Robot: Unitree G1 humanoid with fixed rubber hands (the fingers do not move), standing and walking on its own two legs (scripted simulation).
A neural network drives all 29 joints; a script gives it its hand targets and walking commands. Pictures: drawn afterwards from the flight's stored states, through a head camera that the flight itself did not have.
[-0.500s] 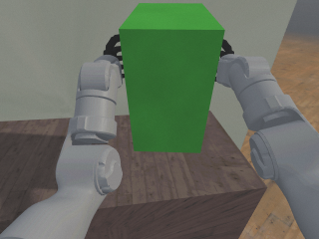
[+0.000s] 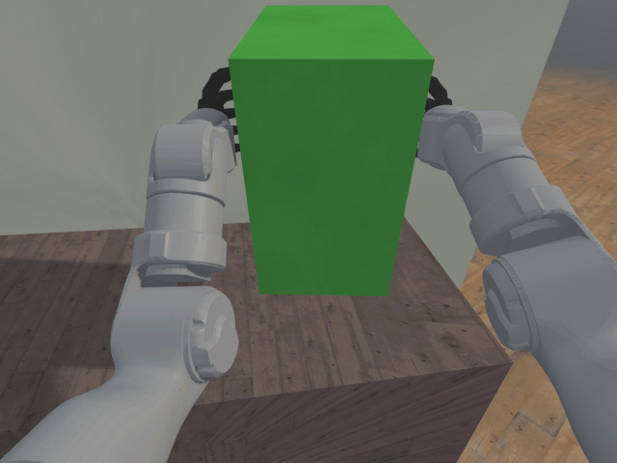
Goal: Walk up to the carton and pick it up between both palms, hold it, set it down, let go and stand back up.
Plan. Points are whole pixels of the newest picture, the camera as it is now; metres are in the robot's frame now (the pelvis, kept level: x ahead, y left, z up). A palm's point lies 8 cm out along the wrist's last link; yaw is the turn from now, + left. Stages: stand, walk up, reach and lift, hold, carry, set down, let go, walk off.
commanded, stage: set down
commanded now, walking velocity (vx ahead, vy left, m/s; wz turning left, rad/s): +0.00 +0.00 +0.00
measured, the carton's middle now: (325, 146) +0.42 +0.01 +0.30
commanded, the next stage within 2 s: none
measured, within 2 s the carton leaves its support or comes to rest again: neither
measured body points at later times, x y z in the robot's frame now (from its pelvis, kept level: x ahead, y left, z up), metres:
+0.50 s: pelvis -0.01 -0.02 +0.00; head -0.08 -0.01 +0.44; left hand +0.38 +0.14 +0.29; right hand +0.42 -0.12 +0.30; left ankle +0.04 +0.12 -0.74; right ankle -0.03 -0.12 -0.74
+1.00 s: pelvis +0.01 -0.03 +0.00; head -0.02 -0.01 +0.45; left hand +0.40 +0.15 +0.24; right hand +0.45 -0.10 +0.24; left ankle +0.04 +0.12 -0.74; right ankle -0.03 -0.12 -0.74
